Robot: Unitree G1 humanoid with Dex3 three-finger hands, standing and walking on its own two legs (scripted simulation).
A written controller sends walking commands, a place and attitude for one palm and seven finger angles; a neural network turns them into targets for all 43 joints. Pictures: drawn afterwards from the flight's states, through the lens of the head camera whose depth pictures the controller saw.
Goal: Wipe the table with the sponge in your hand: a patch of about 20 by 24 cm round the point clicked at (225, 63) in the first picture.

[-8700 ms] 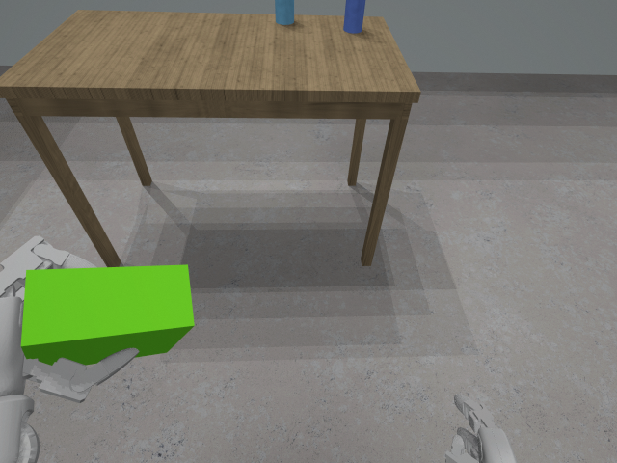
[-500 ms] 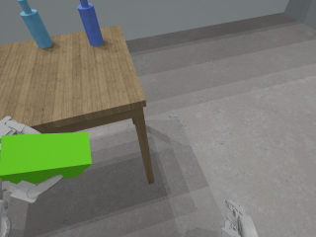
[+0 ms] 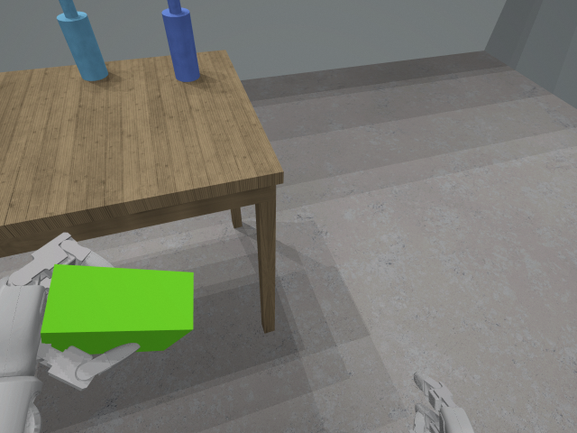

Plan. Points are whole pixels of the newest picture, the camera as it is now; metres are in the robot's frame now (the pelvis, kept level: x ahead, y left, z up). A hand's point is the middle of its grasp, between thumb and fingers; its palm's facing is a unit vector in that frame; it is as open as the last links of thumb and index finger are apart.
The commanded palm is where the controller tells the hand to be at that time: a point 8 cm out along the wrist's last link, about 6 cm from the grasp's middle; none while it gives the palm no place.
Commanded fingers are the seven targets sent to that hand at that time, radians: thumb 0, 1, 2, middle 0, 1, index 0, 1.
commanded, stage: come to a stop and stand still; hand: left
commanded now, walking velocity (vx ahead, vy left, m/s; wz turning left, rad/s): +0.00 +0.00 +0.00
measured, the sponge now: (139, 314) +0.22 +0.19 +0.11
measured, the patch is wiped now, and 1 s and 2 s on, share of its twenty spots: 0.00 0.00 0.00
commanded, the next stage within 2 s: look again from close up in 0.32 s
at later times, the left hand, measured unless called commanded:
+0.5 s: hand (36, 311) +0.20 +0.27 +0.15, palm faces +0.41 -0.82 -0.41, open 10.3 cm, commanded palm +0.13 +0.29 +0.18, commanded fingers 0.00 0.10 1.30 -1.20 -1.60 -1.20 -1.60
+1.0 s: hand (76, 255) +0.26 +0.25 +0.16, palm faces +0.40 -0.81 -0.43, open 10.3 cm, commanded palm +0.20 +0.29 +0.18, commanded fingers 0.00 0.10 1.30 -1.20 -1.60 -1.20 -1.60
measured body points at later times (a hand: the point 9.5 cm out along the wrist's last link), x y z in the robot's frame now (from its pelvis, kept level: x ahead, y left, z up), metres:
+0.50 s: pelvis -0.02 +0.00 +0.01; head -0.01 +0.02 +0.46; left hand +0.17 +0.31 +0.17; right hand +0.18 -0.21 -0.05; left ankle +0.04 +0.09 -0.73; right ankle +0.07 -0.11 -0.73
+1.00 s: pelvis +0.05 +0.00 +0.00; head +0.07 +0.01 +0.45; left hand +0.23 +0.29 +0.18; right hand +0.25 -0.21 -0.07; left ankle +0.05 +0.09 -0.73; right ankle +0.08 -0.11 -0.73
